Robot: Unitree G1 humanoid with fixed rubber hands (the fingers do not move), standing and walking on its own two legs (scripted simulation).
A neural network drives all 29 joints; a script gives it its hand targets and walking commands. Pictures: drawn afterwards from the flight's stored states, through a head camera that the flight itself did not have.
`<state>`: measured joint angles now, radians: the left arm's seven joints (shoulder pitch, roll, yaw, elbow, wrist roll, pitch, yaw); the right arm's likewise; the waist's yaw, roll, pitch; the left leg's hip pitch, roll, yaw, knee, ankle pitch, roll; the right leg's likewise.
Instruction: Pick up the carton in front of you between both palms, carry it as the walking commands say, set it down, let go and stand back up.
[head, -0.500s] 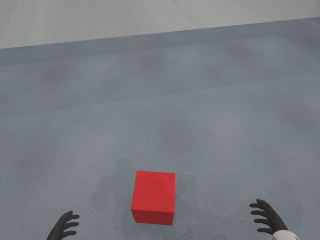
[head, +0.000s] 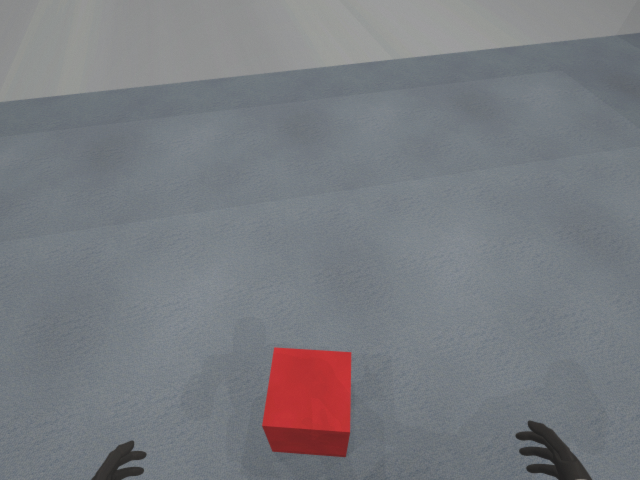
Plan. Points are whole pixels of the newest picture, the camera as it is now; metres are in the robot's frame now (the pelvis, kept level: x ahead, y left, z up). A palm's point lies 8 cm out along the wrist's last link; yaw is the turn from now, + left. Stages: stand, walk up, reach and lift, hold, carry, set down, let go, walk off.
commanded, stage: stand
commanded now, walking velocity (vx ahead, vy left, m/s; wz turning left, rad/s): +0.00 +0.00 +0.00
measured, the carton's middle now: (310, 403) +0.42 +0.04 -0.65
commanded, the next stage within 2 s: none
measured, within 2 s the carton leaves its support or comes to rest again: neither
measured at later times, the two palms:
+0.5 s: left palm out of the picture +0.08 +0.30 -0.09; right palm out of the picture +0.09 -0.30 -0.09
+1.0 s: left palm out of the picture +0.06 +0.31 -0.09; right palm out of the picture +0.07 -0.31 -0.09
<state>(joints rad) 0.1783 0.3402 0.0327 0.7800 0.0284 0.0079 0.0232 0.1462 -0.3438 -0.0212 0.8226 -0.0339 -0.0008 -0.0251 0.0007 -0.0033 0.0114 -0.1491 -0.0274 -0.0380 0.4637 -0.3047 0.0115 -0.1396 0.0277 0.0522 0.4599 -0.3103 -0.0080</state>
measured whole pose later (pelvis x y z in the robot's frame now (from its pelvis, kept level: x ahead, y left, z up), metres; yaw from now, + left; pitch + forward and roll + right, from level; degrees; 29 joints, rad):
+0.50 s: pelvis -0.02 +0.00 +0.01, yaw +0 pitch -2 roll +0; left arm 0.16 0.37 0.02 0.91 0.02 0.00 0.02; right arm 0.14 -0.37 -0.01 0.95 -0.02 -0.01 -0.02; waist 0.00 0.00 0.02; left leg -0.11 -0.02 -0.04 0.38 -0.23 0.01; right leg -0.10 0.03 0.05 0.38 -0.24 -0.01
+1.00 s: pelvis -0.03 +0.00 +0.01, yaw +0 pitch -2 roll +0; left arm 0.14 0.38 0.01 0.99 0.02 -0.01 0.01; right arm 0.12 -0.38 0.00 1.02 -0.02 -0.01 -0.01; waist 0.00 0.00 0.03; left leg -0.10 -0.02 -0.04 0.35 -0.20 0.01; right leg -0.09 0.02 0.05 0.34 -0.21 -0.01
